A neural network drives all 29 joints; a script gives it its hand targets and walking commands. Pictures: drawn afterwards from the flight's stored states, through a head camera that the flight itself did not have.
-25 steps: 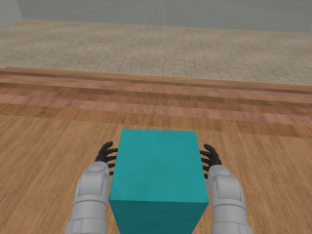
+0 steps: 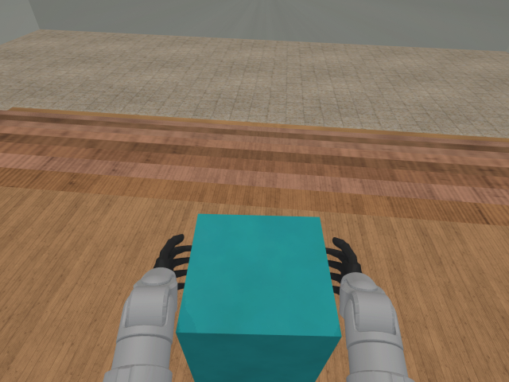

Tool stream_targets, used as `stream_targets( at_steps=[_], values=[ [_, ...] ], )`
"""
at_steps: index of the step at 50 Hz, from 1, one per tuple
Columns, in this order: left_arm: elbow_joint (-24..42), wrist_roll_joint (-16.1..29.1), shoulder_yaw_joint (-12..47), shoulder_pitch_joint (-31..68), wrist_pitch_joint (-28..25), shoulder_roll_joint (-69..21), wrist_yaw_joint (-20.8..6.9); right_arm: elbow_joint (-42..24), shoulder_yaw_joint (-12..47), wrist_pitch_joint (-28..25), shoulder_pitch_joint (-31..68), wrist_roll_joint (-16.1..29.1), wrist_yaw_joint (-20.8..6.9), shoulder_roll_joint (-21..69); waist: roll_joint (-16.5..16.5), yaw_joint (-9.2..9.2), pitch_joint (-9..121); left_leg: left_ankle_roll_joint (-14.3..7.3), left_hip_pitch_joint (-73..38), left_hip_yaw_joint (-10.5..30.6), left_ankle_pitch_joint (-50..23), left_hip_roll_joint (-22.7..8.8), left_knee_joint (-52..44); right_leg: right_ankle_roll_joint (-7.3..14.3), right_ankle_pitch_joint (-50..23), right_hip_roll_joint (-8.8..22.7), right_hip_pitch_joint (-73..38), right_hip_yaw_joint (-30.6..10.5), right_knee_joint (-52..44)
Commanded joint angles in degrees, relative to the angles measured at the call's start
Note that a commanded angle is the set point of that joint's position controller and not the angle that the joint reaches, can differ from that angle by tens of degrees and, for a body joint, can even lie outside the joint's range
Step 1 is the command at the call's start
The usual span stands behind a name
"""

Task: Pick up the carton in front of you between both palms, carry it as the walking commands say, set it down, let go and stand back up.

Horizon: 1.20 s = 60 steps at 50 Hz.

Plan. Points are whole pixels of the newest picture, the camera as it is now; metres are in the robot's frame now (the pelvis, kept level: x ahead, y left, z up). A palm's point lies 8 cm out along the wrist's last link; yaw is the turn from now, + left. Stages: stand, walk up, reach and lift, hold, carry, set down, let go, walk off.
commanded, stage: hold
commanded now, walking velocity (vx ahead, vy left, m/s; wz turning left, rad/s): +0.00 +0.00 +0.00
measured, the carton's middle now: (256, 304) +0.29 +0.00 -0.03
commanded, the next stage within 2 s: carry in 0.16 s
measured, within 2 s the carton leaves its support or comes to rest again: neither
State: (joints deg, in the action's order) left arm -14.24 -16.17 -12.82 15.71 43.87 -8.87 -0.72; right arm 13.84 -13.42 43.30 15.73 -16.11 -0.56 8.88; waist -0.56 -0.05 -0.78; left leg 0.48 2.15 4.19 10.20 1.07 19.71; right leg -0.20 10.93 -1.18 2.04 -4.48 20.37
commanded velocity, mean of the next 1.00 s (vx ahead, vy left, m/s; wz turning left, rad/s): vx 0.44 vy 0.00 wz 0.00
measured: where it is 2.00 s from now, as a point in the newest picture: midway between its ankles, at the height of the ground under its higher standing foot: (273, 254)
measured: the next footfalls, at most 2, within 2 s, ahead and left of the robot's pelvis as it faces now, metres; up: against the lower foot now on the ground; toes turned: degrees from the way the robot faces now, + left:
left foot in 0.74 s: +0.32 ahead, +0.10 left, +0.00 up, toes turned +8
right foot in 1.16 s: +0.62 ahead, -0.13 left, +0.00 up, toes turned -13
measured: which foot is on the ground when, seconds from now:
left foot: down 0.00-0.50, up 0.52-0.72, down 0.74-1.00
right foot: down 0.00-0.78, up 0.80-1.00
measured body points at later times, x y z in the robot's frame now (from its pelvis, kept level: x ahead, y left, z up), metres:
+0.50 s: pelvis +0.08 +0.00 -0.01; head +0.05 -0.01 +0.44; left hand +0.37 +0.14 +0.07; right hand +0.36 -0.17 +0.07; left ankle +0.02 +0.13 -0.75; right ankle +0.05 -0.11 -0.75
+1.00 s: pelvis +0.34 +0.00 +0.00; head +0.32 +0.00 +0.45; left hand +0.61 +0.13 +0.09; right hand +0.58 -0.17 +0.09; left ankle +0.28 +0.09 -0.75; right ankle +0.39 -0.13 -0.70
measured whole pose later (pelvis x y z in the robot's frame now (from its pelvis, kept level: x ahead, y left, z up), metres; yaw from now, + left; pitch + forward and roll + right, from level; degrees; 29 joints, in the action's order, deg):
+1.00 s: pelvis +0.34 +0.00 +0.00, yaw -3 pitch +5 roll +0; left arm 27.2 -3.0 -4.2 3.7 72.2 -7.3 7.1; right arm -26.8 -3.9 71.1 3.6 -2.8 7.8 7.3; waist -0.8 2.4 9.3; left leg -1.9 8.4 -10.9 14.0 -1.1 16.9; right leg -0.2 12.3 5.3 33.1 6.2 46.3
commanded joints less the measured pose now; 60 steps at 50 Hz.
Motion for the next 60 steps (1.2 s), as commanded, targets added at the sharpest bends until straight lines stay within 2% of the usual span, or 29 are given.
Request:
stream_targets(
  at_steps=[1,2,3,7,8,11,16,19,20,21,24,25,26,27,28,32,33,37,38,39,40,42,44,46,51,57,58,59,60],
  values=[
    [3.3,13.7,27.4,29.0,-2.5,-50.9,-13.3,-0.2,29.4,-1.0,28.0,13.7,-12.7,51.6,0.2,-2.11,11.1,0.0,-0.6,-1.1,-5.8,4.4,-1.9,-0.2,-7.0,-3.6,-0.4,0.1,-2.9],
    [1.5,15.8,30.0,27.3,-2.1,-51.6,-13.1,0.9,29.5,-0.7,24.3,13.4,-12.9,52.7,3.9,0.66,11.5,-0.1,-4.3,-0.1,-5.1,3.6,-2.9,-0.3,-6.0,-4.4,0.4,0.9,-3.2],
    [2.0,14.4,29.1,28.1,-1.9,-51.8,-13.0,-0.2,28.4,-1.4,26.2,13.8,-13.3,50.6,-0.9,0.48,10.3,0.1,-2.4,-0.3,-6.2,4.3,-2.9,0.2,-6.5,-3.6,0.9,0.1,-3.5],
    [3.0,14.1,29.5,29.1,-2.0,-49.8,-13.5,0.4,28.8,-1.4,26.8,14.6,-13.7,54.6,0.8,-0.1,12.5,-0.1,-3.5,-0.5,-6.7,3.5,-2.1,-0.2,-6.9,-3.9,-0.5,-0.1,-3.0],
    [4.6,15.3,31.5,29.7,-1.8,-52.6,-13.3,-3.6,32.1,-1.4,29.9,16.3,-13.1,54.6,0.1,-0.02,11.5,-0.8,4.9,-1.3,5.7,-5.5,1.8,0.8,8.0,6.8,9.0,-1.4,-0.9],
    [8.3,17.3,34.0,30.6,-1.4,-51.0,-13.0,-3.5,33.6,-0.8,27.3,17.3,-12.5,54.7,2.5,-0.43,12.7,-1.0,12.5,0.8,27.2,-4.6,2.3,3.0,31.1,7.2,12.4,-6.5,-3.2],
    [16.7,20.3,39.5,27.7,3.7,-50.4,-10.0,-14.9,40.7,4.5,26.9,21.6,-10.0,53.2,3.0,-0.3,16.4,-1.8,11.5,-1.2,19.1,-4.1,5.0,4.6,25.5,7.7,14.5,-6.6,0.5],
    [22.1,24.8,44.2,29.0,8.4,-50.8,-8.4,-20.9,42.4,8.6,24.3,23.2,-7.4,49.8,-10.9,1.12,13.9,-6.7,2.9,16.4,23.9,-14.2,-7.2,1.4,16.1,1.8,29.1,5.5,18.5],
    [24.4,24.4,43.3,28.1,10.3,-48.4,-7.5,-19.7,41.7,10.3,22.6,22.3,-6.5,49.3,-11.0,1.12,12.6,-10.2,-2.5,23.1,18.5,-19.1,-7.0,0.8,15.6,1.4,36.1,7.5,18.2],
    [25.0,26.7,45.2,27.2,11.7,-47.8,-6.8,-21.1,42.0,11.5,20.2,22.9,-5.4,47.4,-9.2,0.62,13.1,-11.4,-1.3,21.2,12.5,-20.2,-4.3,1.4,14.6,2.9,33.4,7.8,13.3],
    [30.1,28.9,47.7,20.3,15.6,-49.6,-5.2,-34.4,46.5,15.3,21.2,26.9,-3.3,47.1,-6.3,0.39,19.7,-5.4,9.8,2.7,11.1,-10.4,2.5,1.0,5.5,0.8,9.0,11.0,3.4],
    [31.9,29.0,46.4,19.5,16.6,-47.3,-4.2,-32.8,46.6,17.1,16.3,26.2,-3.0,46.6,-2.9,-0.26,19.2,-3.4,18.2,-1.6,11.5,-8.1,8.7,2.8,8.4,5.1,0.7,4.8,0.6],
    [33.3,28.2,45.7,15.5,17.1,-45.9,-3.3,-32.4,47.8,18.7,15.2,28.2,-3.0,48.1,11.2,-1.13,18.8,-1.0,31.5,-8.0,3.6,-3.8,23.2,7.0,3.2,13.1,-10.0,-7.2,-0.7],
    [34.8,26.6,45.3,13.7,18.0,-45.4,-2.4,-36.0,49.0,19.7,15.8,29.1,-3.2,46.5,19.0,-1.82,18.7,0.3,44.6,-12.1,16.6,-1.2,30.8,12.3,-8.8,21.9,-17.6,-20.5,-2.8],
    [37.5,27.7,45.8,11.7,19.6,-47.2,-2.3,-41.1,50.5,20.5,19.1,31.3,-3.2,47.2,12.7,-2.02,16.3,0.0,48.1,-8.5,22.9,-3.7,34.5,15.3,-14.8,24.1,-17.1,-22.0,-3.4],
    [48.9,30.2,48.6,11.0,22.5,-48.0,-1.5,-44.5,49.7,23.1,8.3,31.1,-2.8,48.0,4.8,-1.95,17.2,-0.1,44.3,-11.7,13.5,-3.7,21.8,10.2,-21.6,19.5,-18.3,-9.1,-3.3],
    [48.9,31.2,49.2,9.4,23.1,-47.5,-1.7,-45.5,50.0,23.4,7.0,31.6,-2.6,47.7,8.7,-1.28,16.1,0.3,38.6,-10.7,11.3,-4.4,17.4,7.9,-21.5,18.0,-13.1,-5.3,-4.2],
    [50.6,32.6,49.0,7.8,25.0,-40.3,-1.2,-46.4,46.8,24.8,4.6,30.3,-0.3,43.8,6.8,0.6,24.9,-1.0,-2.9,-20.6,-2.0,1.6,6.1,2.5,-23.3,10.7,7.7,12.8,11.5],
    [53.0,34.3,49.6,11.6,25.6,-41.2,-1.4,-48.6,46.0,25.3,6.1,30.1,-0.2,42.1,2.7,1.06,23.8,-3.7,-12.0,-10.9,5.2,-4.6,4.3,1.1,-13.0,8.5,19.7,14.5,20.2],
    [52.9,34.5,49.3,13.2,26.8,-38.6,-1.7,-47.2,45.5,26.1,7.9,30.2,0.1,40.1,-12.4,2.26,21.5,-10.7,-15.4,19.5,15.4,-20.4,-5.5,-1.2,1.9,2.2,35.1,15.3,38.5],
    [51.2,34.2,48.7,15.0,27.9,-38.7,-1.6,-45.5,44.4,26.9,7.0,28.3,0.5,39.6,-11.4,2.01,17.2,-16.3,-12.8,29.2,9.4,-26.6,-9.0,-0.3,17.8,1.4,42.6,9.8,47.7],
    [48.2,34.2,47.9,12.3,28.2,-39.9,-1.5,-48.7,46.1,27.4,11.2,30.9,0.6,40.2,-6.3,1.25,18.8,-14.4,-8.5,20.1,2.9,-25.3,-6.5,2.1,14.3,8.2,42.4,5.1,51.7],
    [47.8,32.7,46.0,15.9,28.0,-42.8,-1.2,-46.2,48.5,28.2,15.1,33.0,-0.2,45.9,-0.2,0.95,17.9,-10.4,-1.1,11.9,5.1,-21.2,-10.0,1.5,8.3,9.6,36.9,4.0,41.2],
    [44.4,30.7,45.1,10.6,27.7,-44.1,-1.1,-46.6,49.1,28.3,13.9,33.4,-1.1,45.6,-3.2,0.98,15.4,-8.4,3.0,2.7,1.2,-19.0,-12.0,0.5,3.4,8.7,33.7,7.8,35.1],
    [42.0,29.1,45.3,7.2,27.2,-46.2,-1.2,-44.2,48.5,27.7,10.0,32.6,-2.5,46.1,-7.7,0.71,12.5,-7.2,-0.7,-7.8,-11.6,-14.3,-10.5,0.0,-2.9,5.4,32.4,14.1,15.0],
    [45.8,31.4,47.4,9.1,25.9,-46.9,-2.7,-45.0,49.0,26.6,9.4,31.9,-3.3,46.3,-7.0,-0.19,14.6,-4.5,2.4,-13.7,-20.8,-13.3,3.4,1.5,-4.4,0.5,12.6,21.2,7.3],
    [46.5,31.2,48.2,10.4,25.6,-47.5,-2.9,-46.0,49.9,26.4,12.8,32.2,-3.0,48.1,-5.8,-0.96,18.7,-2.2,8.1,-16.4,-21.2,-11.1,13.2,1.7,-0.3,0.9,-0.7,19.5,8.6],
    [44.8,31.1,47.7,8.8,25.7,-45.7,-2.9,-45.3,50.0,26.5,9.1,30.6,-3.0,44.8,3.1,-2.03,20.1,-0.1,18.6,-17.9,-11.0,-7.3,28.6,4.6,13.0,10.6,-8.0,3.3,1.3],
    [43.9,31.4,47.4,7.7,25.3,-46.3,-3.3,-47.8,50.7,26.6,10.6,31.2,-3.0,46.1,17.0,-1.59,25.0,2.2,31.6,-15.4,10.8,-0.7,44.7,12.7,21.0,25.7,-17.3,-23.5,-8.4]
  ],
)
